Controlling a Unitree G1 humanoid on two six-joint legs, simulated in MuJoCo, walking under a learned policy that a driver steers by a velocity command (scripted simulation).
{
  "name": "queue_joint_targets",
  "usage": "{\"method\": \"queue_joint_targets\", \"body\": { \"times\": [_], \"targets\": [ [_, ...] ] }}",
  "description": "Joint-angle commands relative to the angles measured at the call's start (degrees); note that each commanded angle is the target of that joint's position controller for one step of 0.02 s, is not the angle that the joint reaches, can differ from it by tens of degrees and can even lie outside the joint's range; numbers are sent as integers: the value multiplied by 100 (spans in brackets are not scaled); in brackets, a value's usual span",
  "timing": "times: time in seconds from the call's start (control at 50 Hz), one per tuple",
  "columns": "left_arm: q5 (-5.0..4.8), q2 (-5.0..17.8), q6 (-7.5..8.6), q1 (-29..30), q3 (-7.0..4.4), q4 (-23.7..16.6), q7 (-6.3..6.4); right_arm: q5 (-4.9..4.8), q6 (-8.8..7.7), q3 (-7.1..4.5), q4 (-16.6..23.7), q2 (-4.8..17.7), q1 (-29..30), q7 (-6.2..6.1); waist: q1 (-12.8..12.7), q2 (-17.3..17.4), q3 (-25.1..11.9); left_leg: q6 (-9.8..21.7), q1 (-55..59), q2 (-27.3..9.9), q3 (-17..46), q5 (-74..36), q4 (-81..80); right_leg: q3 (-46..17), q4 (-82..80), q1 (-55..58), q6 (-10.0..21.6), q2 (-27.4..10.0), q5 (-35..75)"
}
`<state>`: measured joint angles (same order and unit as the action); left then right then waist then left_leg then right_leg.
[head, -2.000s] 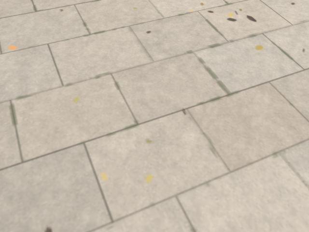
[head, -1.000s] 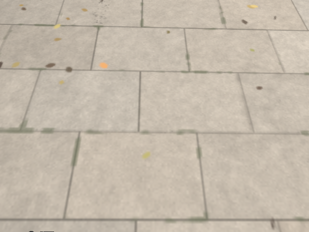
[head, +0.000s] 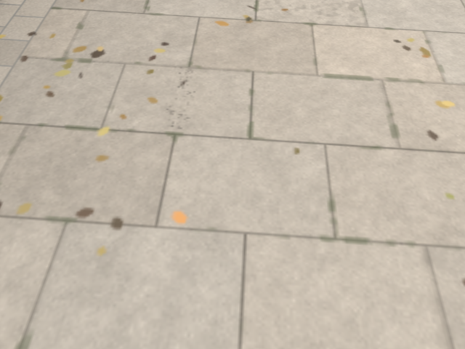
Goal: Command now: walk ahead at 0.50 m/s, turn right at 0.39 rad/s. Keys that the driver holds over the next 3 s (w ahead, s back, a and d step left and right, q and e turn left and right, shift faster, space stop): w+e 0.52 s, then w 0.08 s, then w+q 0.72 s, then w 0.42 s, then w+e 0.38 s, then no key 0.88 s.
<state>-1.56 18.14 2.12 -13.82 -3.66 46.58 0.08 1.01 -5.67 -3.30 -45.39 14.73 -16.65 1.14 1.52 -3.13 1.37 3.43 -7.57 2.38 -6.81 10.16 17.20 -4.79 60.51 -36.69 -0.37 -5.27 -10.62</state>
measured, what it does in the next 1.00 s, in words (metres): walks ahead: right foot, then left foot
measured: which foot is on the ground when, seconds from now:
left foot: down 0.00-0.32, up 0.34-0.76, down 0.78-1.00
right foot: up 0.00-0.28, down 0.30-0.82, up 0.84-1.00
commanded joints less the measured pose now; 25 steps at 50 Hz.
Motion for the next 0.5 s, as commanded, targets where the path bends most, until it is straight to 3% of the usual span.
{"method": "queue_joint_targets", "body": {
  "times": [0.02, 0.1, 0.18, 0.2, 0.24, 0.26, 0.28, 0.3, 0.32, 0.34, 0.36, 0.38, 0.4, 0.42, 0.44, 0.5],
  "targets": [
    [26, 173, 20, -95, -58, -301, -24, 18, -142, -174, 283, 728, 390, -71, -173, 650, 76, 734, 17, -1552, 628, -1422, -1044, -260, -599, -281, -51, -154, 931],
    [55, 8, 65, 684, 29, -572, -174, -43, -71, -214, 99, 926, 170, -153, 131, 503, 303, 605, 271, -1558, 73, -1523, -1129, 214, -1815, -134, 36, -84, 1663],
    [45, -4, 62, 1300, 61, -959, -315, -140, 112, -271, -138, 1062, -212, -181, 322, 451, 475, 549, 1213, -1832, -146, -2051, -783, 488, -2377, -515, 240, -9, 1178],
    [42, 19, 59, 1357, 50, -1043, -351, -164, 165, -284, -166, 1098, -227, -190, 292, 489, 455, 507, 1396, -1880, -210, -2456, -602, 594, -2452, -486, 315, 53, 920],
    [38, 163, 36, 1193, -26, -1133, -396, -188, 258, -324, -142, 1248, -124, -235, 78, 697, 174, 377, 1575, -1879, -390, -4267, 57, 943, -2485, 85, 521, 376, 340],
    [36, 296, 13, 868, -103, -1105, -396, -197, 306, -345, -119, 1326, -76, -268, -139, 823, -85, 310, 1584, -1854, -458, -5187, 640, 1107, -2440, 593, 646, 597, 42],
    [20, 524, 0, 206, -236, -973, -367, -202, 352, -350, -96, 1366, -4, -295, -528, 821, -459, 202, 1355, -1742, -550, -5542, 1593, 1173, -2591, 1506, 817, 825, 18],
    [16, 873, -29, -761, -433, -741, -275, -206, 343, -312, -41, 1316, 69, -322, -1041, 597, -944, -18, 457, -1503, -627, -4759, 2981, 857, -3007, 3103, 1073, 859, 344],
    [-1, 1542, -65, -1157, -589, -658, -149, 17, 226, -93, 209, 631, -399, -253, -741, -777, -1509, -374, -1989, -756, -541, -417, 5109, -1647, -3006, 5333, 1893, -615, 316],
    [9, 1482, 22, -1110, -514, -846, -171, -44, -23, 21, 349, 511, -316, -153, -659, -815, -2362, -472, -3336, 132, 788, 2504, 6313, -4377, -4044, 6233, 2720, -1486, -533],
    [62, 1032, 81, -1037, -385, -823, -188, -288, -188, -107, 496, 970, 441, -67, -945, -253, -1814, -331, -3930, -254, 1291, 2066, 6392, -3687, -4325, 5910, 2319, -1303, -513],
    [57, 852, 127, -744, -333, -825, -182, -344, -272, -84, 611, 950, 685, -52, -764, -25, -1115, -224, -3961, -502, 1217, 1527, 5939, -2866, -4358, 5089, 2069, -1071, -184],
    [42, 686, 138, -337, -278, -888, -175, -218, -285, -93, 541, 908, 671, -93, -467, 347, -674, -254, -3642, -726, 1177, 1186, 5384, -2249, -4404, 4208, 1864, -808, 379],
    [81, 510, 140, -44, -217, -984, -150, -104, -237, -144, 492, 975, 595, -120, -261, 279, -458, -322, -3225, -865, 1171, 951, 4988, -1834, -4521, 3556, 1778, -614, 912],
    [132, 467, 137, 85, -194, -1066, -128, -68, -160, -160, 482, 959, 497, -111, -114, 160, -396, -397, -2893, -907, 1173, 811, 4822, -1675, -4655, 3132, 1765, -488, 1169],
    [102, 661, 162, 35, -250, -1054, -38, -6, -7, -112, 546, 727, 539, -130, -33, 125, -281, -696, -2665, -831, 979, 387, 4041, -1185, -4808, 2433, 1780, -287, 1790]
  ]
}}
